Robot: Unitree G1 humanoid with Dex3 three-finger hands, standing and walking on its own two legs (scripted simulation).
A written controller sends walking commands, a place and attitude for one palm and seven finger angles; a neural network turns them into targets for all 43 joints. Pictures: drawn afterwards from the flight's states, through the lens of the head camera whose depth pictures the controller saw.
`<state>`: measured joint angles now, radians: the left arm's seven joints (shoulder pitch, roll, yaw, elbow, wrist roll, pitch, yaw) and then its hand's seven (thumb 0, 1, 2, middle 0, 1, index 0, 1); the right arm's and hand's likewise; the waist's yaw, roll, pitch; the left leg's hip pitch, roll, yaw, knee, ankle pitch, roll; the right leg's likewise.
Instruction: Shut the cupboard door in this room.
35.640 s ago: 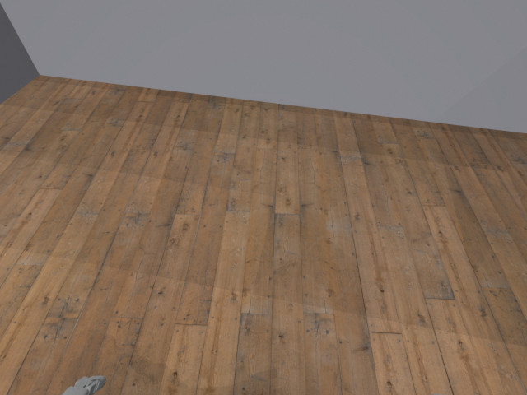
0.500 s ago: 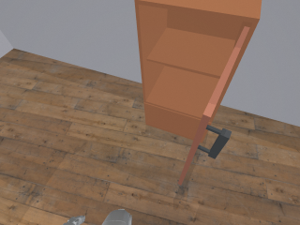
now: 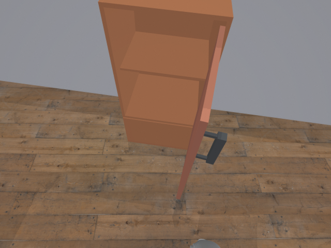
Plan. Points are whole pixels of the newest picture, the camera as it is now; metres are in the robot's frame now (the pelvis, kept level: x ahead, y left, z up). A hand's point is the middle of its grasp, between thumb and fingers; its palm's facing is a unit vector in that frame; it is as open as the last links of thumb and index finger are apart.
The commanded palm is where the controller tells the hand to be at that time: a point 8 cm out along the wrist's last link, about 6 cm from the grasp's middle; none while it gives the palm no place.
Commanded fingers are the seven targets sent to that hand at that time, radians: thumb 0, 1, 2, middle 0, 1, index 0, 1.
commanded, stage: stand and wait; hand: left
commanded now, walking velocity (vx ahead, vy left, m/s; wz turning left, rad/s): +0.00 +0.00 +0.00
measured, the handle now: (208, 147) +0.39 -0.10 -0.04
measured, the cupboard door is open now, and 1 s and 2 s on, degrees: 83 83 83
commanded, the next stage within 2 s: turn or walk to find it in 1.18 s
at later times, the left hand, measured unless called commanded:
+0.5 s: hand out of the picture +0.10 +0.15 -0.18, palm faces -0.04 -0.99 -0.16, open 7.3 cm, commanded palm none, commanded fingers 0.00 0.90 0.90 -0.20 -0.30 -0.20 -0.30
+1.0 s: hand out of the picture +0.01 +0.16 -0.18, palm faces -0.06 -0.99 -0.14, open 7.4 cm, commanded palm none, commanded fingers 0.00 0.90 0.90 -0.20 -0.30 -0.20 -0.30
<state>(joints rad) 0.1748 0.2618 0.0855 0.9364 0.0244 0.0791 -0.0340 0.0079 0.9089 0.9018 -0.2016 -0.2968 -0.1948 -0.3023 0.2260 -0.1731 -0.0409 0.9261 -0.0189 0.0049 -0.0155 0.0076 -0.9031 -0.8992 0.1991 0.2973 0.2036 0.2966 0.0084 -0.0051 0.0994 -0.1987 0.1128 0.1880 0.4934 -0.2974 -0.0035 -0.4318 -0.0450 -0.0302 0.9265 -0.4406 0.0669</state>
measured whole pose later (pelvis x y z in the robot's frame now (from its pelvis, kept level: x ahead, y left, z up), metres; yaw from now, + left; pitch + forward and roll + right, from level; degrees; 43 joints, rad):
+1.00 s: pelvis +0.03 +0.00 +0.00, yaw -5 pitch -1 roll +0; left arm 0.31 0.14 -0.01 1.17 0.01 -0.01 0.03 0.00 0.91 0.90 -0.20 -0.30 -0.20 -0.30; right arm 0.27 -0.13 -0.01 1.15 0.00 -0.02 -0.03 0.01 -0.92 -0.90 0.20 0.30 0.20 0.30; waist 0.01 -0.03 0.05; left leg -0.13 -0.01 0.09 0.38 -0.23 0.03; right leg -0.11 -0.05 -0.04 0.36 -0.23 0.04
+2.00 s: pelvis +0.02 +0.01 +0.00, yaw +8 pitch +1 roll -1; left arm 0.19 0.22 0.04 1.03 0.03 0.03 0.02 0.01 0.91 0.90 -0.20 -0.30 -0.20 -0.30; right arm 0.16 -0.17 -0.04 1.00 -0.02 -0.01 -0.02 0.01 -0.91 -0.90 0.20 0.30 0.20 0.30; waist 0.01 -0.02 0.06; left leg -0.24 0.00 0.07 0.45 -0.23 0.05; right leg -0.37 -0.07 -0.03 0.83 -0.44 0.05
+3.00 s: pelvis +0.05 -0.02 +0.00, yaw +18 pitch +1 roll +0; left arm 0.16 0.21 0.04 1.00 0.02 0.03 0.02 0.01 0.91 0.90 -0.20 -0.30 -0.20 -0.30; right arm 0.19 -0.17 -0.05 1.02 -0.02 0.00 -0.02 0.01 -0.91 -0.90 0.20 0.30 0.20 0.30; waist 0.00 0.00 0.07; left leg -0.25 -0.01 -0.02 0.45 -0.22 0.01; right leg -0.35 -0.05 -0.03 0.78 -0.45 0.04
